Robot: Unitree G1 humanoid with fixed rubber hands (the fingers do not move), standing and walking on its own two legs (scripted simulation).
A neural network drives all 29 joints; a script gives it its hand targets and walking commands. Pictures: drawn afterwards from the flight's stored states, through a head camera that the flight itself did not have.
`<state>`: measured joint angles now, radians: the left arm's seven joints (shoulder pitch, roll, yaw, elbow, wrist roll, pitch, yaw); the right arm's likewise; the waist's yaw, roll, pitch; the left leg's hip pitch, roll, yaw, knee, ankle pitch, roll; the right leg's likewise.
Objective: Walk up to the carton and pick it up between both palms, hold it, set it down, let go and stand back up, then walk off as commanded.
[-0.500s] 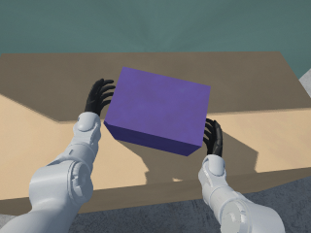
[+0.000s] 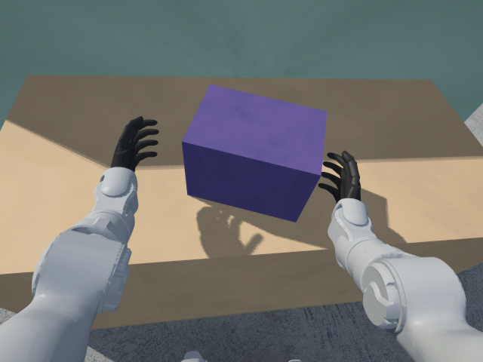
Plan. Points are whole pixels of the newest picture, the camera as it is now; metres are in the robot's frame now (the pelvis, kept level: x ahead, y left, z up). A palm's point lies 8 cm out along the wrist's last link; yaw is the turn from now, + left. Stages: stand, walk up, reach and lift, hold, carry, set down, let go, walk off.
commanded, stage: set down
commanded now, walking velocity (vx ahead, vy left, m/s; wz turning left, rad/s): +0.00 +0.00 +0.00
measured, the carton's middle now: (254, 154) +0.55 -0.01 -0.02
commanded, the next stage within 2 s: none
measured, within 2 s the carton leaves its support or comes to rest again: neither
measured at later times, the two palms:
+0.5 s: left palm (127, 176) +0.43 +0.22 +0.04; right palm (358, 213) +0.39 -0.19 +0.02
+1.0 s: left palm (120, 203) +0.38 +0.22 +0.04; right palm (381, 237) +0.34 -0.21 +0.03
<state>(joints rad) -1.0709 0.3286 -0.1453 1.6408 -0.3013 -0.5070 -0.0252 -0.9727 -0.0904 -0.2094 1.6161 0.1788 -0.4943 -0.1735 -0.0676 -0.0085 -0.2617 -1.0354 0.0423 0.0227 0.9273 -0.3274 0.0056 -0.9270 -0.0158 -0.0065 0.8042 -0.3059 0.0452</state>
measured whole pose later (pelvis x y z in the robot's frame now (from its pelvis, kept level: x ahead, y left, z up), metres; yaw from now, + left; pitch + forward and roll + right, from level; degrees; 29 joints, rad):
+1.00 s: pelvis +0.00 -0.02 +0.02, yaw +1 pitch +10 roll -3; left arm -0.73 0.36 -0.12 1.38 -0.30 -0.40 -0.15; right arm -0.55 -0.10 0.04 1.17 0.31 -0.43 -0.24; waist -0.07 0.00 -0.12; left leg -0.73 0.04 0.02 0.87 -0.32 0.02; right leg -0.64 -0.01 -0.01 0.77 -0.32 0.06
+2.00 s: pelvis +0.03 -0.03 +0.05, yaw +2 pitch -5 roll -2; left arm 0.08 0.40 0.04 0.61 -0.26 -0.29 -0.24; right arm 0.24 -0.06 0.11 0.40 0.25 -0.45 -0.26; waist -0.02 -0.01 0.07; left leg -0.24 0.04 0.02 0.62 -0.29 0.02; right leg -0.16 -0.01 -0.01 0.52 -0.29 0.04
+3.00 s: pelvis +0.04 -0.05 +0.06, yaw +2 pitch -6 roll -1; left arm 0.17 0.38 0.02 0.58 -0.16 -0.12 -0.14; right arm 0.24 -0.06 0.06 0.58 0.09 -0.31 -0.13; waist -0.01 -0.01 0.07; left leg -0.14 0.04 0.02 0.51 -0.26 -0.01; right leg -0.08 -0.01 -0.01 0.47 -0.29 0.01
